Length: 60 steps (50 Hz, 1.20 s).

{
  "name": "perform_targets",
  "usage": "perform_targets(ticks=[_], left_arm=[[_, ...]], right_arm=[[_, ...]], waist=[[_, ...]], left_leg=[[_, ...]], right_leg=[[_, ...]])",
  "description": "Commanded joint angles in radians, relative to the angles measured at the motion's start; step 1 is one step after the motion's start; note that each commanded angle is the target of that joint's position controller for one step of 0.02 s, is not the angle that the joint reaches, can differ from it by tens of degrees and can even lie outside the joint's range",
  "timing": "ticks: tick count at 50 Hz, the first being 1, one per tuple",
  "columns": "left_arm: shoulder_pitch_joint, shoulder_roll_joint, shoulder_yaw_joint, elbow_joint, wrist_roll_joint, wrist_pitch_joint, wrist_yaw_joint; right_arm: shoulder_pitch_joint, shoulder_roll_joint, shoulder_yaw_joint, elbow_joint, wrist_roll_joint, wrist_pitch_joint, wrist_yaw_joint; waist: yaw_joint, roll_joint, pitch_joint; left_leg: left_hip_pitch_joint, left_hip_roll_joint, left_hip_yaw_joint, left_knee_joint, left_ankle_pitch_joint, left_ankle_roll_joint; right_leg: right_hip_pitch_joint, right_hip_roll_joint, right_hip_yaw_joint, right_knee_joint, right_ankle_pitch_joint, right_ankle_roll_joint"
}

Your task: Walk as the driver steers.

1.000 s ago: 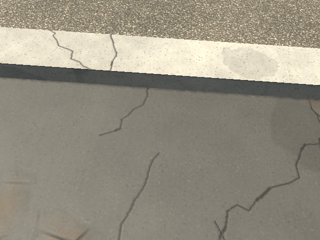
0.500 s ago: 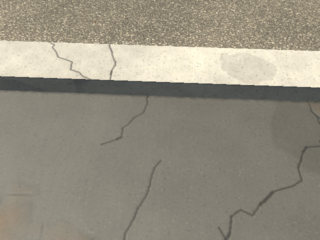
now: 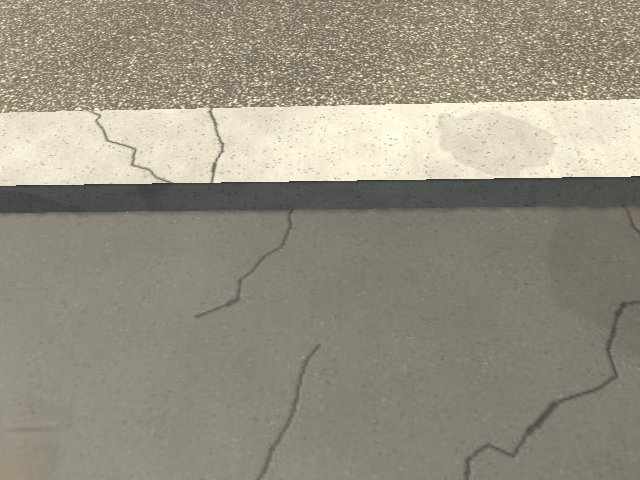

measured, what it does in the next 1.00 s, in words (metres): walks ahead: left foot, then right foot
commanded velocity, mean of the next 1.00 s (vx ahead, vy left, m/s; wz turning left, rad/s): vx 0.35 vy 0.00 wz -0.03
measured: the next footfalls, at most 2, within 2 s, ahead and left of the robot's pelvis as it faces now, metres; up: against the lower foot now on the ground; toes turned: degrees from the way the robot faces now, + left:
left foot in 0.44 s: +0.38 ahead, +0.05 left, +0.00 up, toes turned +3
right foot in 0.90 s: +0.58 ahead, -0.11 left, +0.00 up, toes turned -6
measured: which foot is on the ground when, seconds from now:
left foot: up 0.00-0.42, down 0.44-0.90, up 0.92-1.00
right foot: down 0.00-0.42, up 0.44-0.88, down 0.90-1.00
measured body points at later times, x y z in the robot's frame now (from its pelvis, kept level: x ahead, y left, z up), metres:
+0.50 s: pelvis +0.25 +0.00 -0.01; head +0.29 -0.01 +0.43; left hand +0.17 +0.22 -0.16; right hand +0.39 -0.24 -0.15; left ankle +0.34 +0.04 -0.73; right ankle +0.04 -0.09 -0.64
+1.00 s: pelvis +0.47 -0.03 +0.00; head +0.50 -0.04 +0.45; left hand +0.55 +0.19 -0.15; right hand +0.42 -0.25 -0.17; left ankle +0.37 +0.06 -0.68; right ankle +0.54 -0.10 -0.73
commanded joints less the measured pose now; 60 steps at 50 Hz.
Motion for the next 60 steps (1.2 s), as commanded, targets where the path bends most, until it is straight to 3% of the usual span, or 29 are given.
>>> perform_targets(ticks=[1, 3, 7, 12, 16, 18, 20, 21, 22, 23, 24, 25, 26, 28, 33, 36, 38, 43, 44, 45, 46, 47, 48, 49, 50, 52, 54, 57, 60], left_arm=[[0.312, 0.156, 0.038, 0.068, -0.004, 0.007, 0.008], [0.165, 0.107, 0.024, 0.009, -0.003, -0.010, 0.001], [0.232, 0.064, 0.002, 0.040, -0.008, -0.036, 0.007], [0.289, 0.053, -0.015, 0.057, -0.006, -0.037, 0.015], [0.303, 0.072, -0.017, 0.067, -0.004, -0.041, 0.024], [0.276, 0.092, -0.012, 0.066, -0.004, -0.046, 0.027], [0.236, 0.116, -0.004, 0.058, -0.003, -0.042, 0.030], [0.208, 0.124, 0.000, 0.050, -0.010, -0.038, 0.027], [0.218, 0.082, -0.010, 0.024, -0.012, -0.037, 0.019], [0.345, -0.028, -0.021, 0.017, -0.033, -0.029, 0.004], [0.234, 0.079, 0.004, 0.004, -0.011, -0.023, 0.007], [0.135, 0.089, 0.011, -0.037, -0.007, -0.028, 0.002], [0.104, 0.073, 0.013, -0.041, -0.006, -0.030, 0.000], [0.142, 0.029, 0.011, -0.027, 0.009, -0.004, -0.008], [0.067, 0.011, 0.015, -0.062, 0.011, 0.033, -0.008], [-0.061, -0.003, 0.001, -0.098, -0.003, 0.028, -0.007], [-0.107, -0.004, -0.006, -0.104, -0.009, 0.027, -0.002], [-0.044, 0.034, 0.001, -0.067, 0.000, 0.011, 0.023], [0.024, 0.038, 0.006, -0.042, 0.003, 0.000, 0.028], [0.099, 0.079, 0.016, -0.019, 0.012, -0.015, 0.031], [0.183, 0.148, 0.030, -0.003, 0.022, -0.021, 0.031], [0.181, 0.100, 0.016, 0.000, -0.003, -0.010, 0.028], [0.117, 0.075, 0.007, -0.015, -0.022, -0.001, 0.023], [0.037, 0.059, 0.001, -0.027, -0.019, 0.007, 0.027], [-0.013, 0.036, -0.010, -0.035, -0.010, 0.014, 0.034], [-0.060, 0.022, -0.018, -0.035, -0.002, 0.022, 0.045], [-0.032, 0.036, -0.017, -0.024, 0.004, 0.021, 0.043], [-0.025, 0.064, -0.009, -0.016, -0.006, 0.029, 0.038], [-0.028, 0.061, -0.003, -0.011, -0.019, 0.050, 0.034]], right_arm=[[-0.177, -0.089, -0.011, -0.135, -0.033, -0.040, 0.019], [-0.156, -0.039, -0.002, -0.117, -0.019, -0.051, 0.039], [-0.177, -0.047, -0.011, -0.124, -0.021, -0.033, 0.050], [-0.397, -0.017, 0.004, -0.214, -0.010, -0.019, 0.050], [-0.495, -0.008, 0.018, -0.261, 0.001, -0.020, 0.044], [-0.428, -0.040, 0.007, -0.254, 0.002, -0.024, 0.032], [-0.202, -0.088, -0.019, -0.187, 0.004, -0.038, 0.018], [-0.053, -0.109, -0.034, -0.141, -0.003, -0.046, 0.010], [0.091, -0.188, -0.059, -0.114, -0.028, -0.048, 0.001], [0.074, -0.236, -0.069, -0.125, -0.040, -0.043, 0.010], [-0.015, -0.190, -0.066, -0.129, 0.004, -0.039, 0.021], [-0.125, -0.131, -0.048, -0.151, 0.012, -0.044, 0.024], [-0.171, -0.071, -0.034, -0.154, 0.005, -0.056, 0.027], [-0.154, -0.010, -0.012, -0.129, -0.001, -0.078, 0.017], [-0.048, -0.051, 0.000, -0.083, -0.003, -0.106, 0.011], [-0.034, -0.042, 0.014, -0.080, 0.004, -0.091, 0.007], [0.022, -0.047, 0.018, -0.060, 0.005, -0.084, 0.000], [0.029, -0.047, 0.020, -0.043, -0.004, -0.064, -0.018], [0.013, -0.052, 0.018, -0.041, 0.002, -0.062, -0.020], [0.032, -0.054, 0.018, -0.043, 0.008, -0.064, -0.019], [0.126, 0.002, 0.031, -0.049, 0.027, -0.062, -0.023], [0.191, 0.036, 0.031, -0.014, 0.051, -0.037, -0.021], [0.132, -0.003, 0.018, -0.018, 0.019, -0.015, -0.023], [0.056, 0.004, 0.014, -0.035, -0.008, -0.006, -0.018], [0.016, 0.020, 0.015, -0.039, -0.016, 0.002, -0.014], [0.030, 0.052, 0.022, -0.026, -0.014, 0.023, -0.013], [0.043, 0.060, 0.026, -0.008, -0.004, 0.037, -0.022], [0.017, 0.052, 0.027, -0.002, 0.002, 0.050, -0.031], [-0.004, 0.038, 0.032, -0.005, -0.013, 0.044, -0.028]], waist=[[0.091, -0.166, 0.142], [0.022, -0.079, 0.173], [0.006, -0.110, 0.111], [0.036, -0.126, 0.146], [0.046, -0.146, 0.156], [0.000, -0.155, 0.110], [-0.098, -0.160, -0.010], [-0.169, -0.144, -0.076], [-0.199, -0.041, -0.179], [-0.097, 0.153, -0.256], [-0.098, -0.001, -0.165], [-0.057, -0.004, -0.012], [-0.027, -0.055, 0.055], [0.032, -0.047, 0.073], [0.062, -0.001, 0.088], [0.031, 0.045, 0.075], [-0.001, 0.058, 0.045], [0.021, 0.065, 0.027], [0.061, 0.037, 0.015], [0.081, -0.014, -0.034], [0.057, -0.142, -0.157], [0.056, -0.210, -0.265], [0.036, -0.130, -0.192], [0.021, -0.115, -0.078], [-0.003, -0.089, -0.015], [-0.044, -0.118, 0.015], [-0.038, -0.112, -0.014], [-0.029, -0.121, -0.020], [-0.030, -0.097, 0.054]], left_leg=[[-0.621, 0.017, 0.032, 0.462, -0.055, 0.038], [-0.581, 0.080, 0.019, 0.487, 0.128, 0.029], [-0.569, 0.081, 0.092, 0.467, 0.227, -0.011], [-0.577, 0.047, 0.169, 0.275, 0.298, -0.033], [-0.434, 0.000, 0.221, 0.035, 0.343, 0.001], [-0.316, -0.036, 0.224, -0.004, 0.320, 0.044], [-0.105, -0.067, 0.197, -0.047, 0.292, 0.088], [0.083, -0.036, 0.164, -0.125, 0.326, 0.112], [0.296, 0.179, -0.078, -0.146, 0.146, 0.158], [0.485, 0.450, -0.615, -0.263, 0.111, 0.327], [0.372, 0.395, -0.626, -0.362, -0.068, 0.307], [0.211, 0.367, -0.468, -0.406, -0.069, 0.268], [0.084, 0.330, -0.357, -0.442, 0.059, 0.233], [-0.052, 0.264, -0.177, -0.466, 0.245, 0.168], [-0.069, 0.205, 0.063, -0.403, 0.960, 0.131], [-0.058, 0.143, 0.142, -0.376, 1.056, 0.076], [0.014, 0.150, 0.139, -0.346, 1.085, 0.064], [0.126, 0.205, 0.087, -0.179, 1.118, 0.080], [0.125, 0.191, 0.091, -0.087, 1.070, 0.063], [0.063, 0.158, 0.099, 0.026, 0.886, 0.032], [-0.085, 0.082, 0.140, 0.241, 0.382, -0.003], [-0.152, -0.028, 0.107, 0.413, -0.204, -0.023], [-0.170, -0.001, 0.038, 0.449, -0.247, -0.029], [-0.195, 0.008, 0.028, 0.447, -0.209, -0.036], [-0.180, 0.029, 0.018, 0.393, -0.148, -0.044], [-0.096, 0.038, 0.036, 0.263, -0.072, -0.065], [-0.066, 0.026, 0.059, 0.152, -0.054, -0.074], [-0.023, 0.030, 0.073, 0.019, 0.049, -0.074], [0.050, 0.064, 0.044, -0.173, 0.206, -0.055]], right_leg=[[0.328, -0.398, 0.666, -0.406, -0.427, -0.137], [0.224, -0.313, 0.483, -0.417, -0.214, -0.109], [0.281, -0.225, 0.248, -0.374, 0.343, -0.078], [0.245, -0.183, 0.146, -0.371, 0.619, -0.071], [0.244, -0.194, 0.112, -0.362, 0.780, -0.069], [0.283, -0.213, 0.095, -0.266, 1.024, -0.059], [0.312, -0.220, 0.088, -0.014, 1.142, -0.053], [0.230, -0.199, 0.071, 0.181, 1.010, -0.048], [0.047, -0.142, 0.039, 0.480, 0.627, -0.045], [-0.306, 0.058, 0.051, 0.864, -0.255, -0.016], [-0.398, 0.005, 0.154, 0.897, -0.168, -0.041], [-0.427, -0.044, 0.145, 0.843, -0.061, -0.047], [-0.381, -0.074, 0.145, 0.790, -0.009, -0.047], [-0.264, -0.104, 0.149, 0.709, 0.012, -0.026], [-0.278, -0.080, 0.077, 0.526, 0.077, 0.021], [-0.224, -0.054, 0.005, 0.281, 0.191, 0.031], [-0.202, -0.031, -0.020, 0.191, 0.248, 0.032], [-0.107, 0.002, -0.004, 0.036, 0.170, -0.013], [-0.027, 0.001, 0.004, -0.081, 0.253, -0.025], [0.119, -0.076, 0.075, -0.126, 0.572, -0.039], [0.343, -0.303, 0.259, -0.023, 1.121, -0.143], [0.376, -0.440, 0.421, -0.049, 1.264, -0.304], [0.250, -0.409, 0.399, -0.113, 1.002, -0.301], [0.130, -0.365, 0.364, -0.177, 0.791, -0.268], [0.036, -0.323, 0.317, -0.229, 0.650, -0.226], [-0.071, -0.244, 0.223, -0.271, 0.503, -0.158], [-0.046, -0.223, 0.208, -0.269, 0.423, -0.134], [-0.067, -0.213, 0.225, -0.293, 0.139, -0.109], [-0.182, -0.178, 0.232, -0.333, -0.214, -0.023]])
